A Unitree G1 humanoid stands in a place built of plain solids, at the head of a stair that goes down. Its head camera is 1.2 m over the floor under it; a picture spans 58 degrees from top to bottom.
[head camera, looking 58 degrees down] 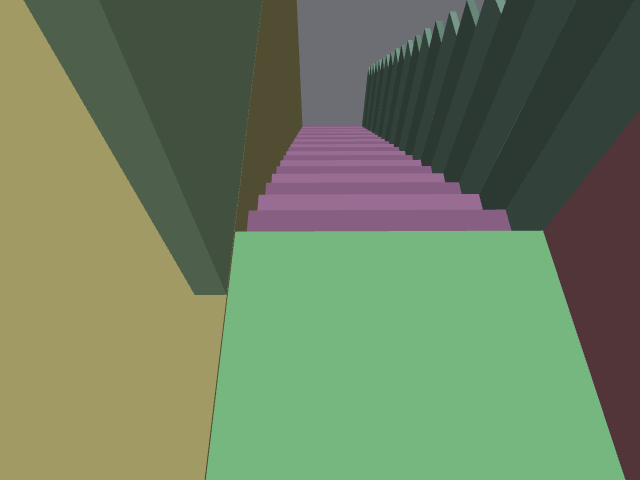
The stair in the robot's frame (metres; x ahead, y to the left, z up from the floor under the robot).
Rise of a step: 0.19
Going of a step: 0.23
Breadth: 1.02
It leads straight ahead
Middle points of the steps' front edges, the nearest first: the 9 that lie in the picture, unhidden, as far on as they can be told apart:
0.79 -0.23 0.00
1.01 -0.23 -0.19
1.24 -0.23 -0.39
1.47 -0.23 -0.58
1.70 -0.22 -0.77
1.93 -0.22 -0.97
2.16 -0.22 -1.16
2.39 -0.22 -1.36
2.62 -0.22 -1.55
